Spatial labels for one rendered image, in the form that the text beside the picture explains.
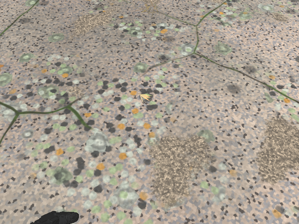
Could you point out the left robot hand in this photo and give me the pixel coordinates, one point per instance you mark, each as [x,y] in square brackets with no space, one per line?
[54,217]

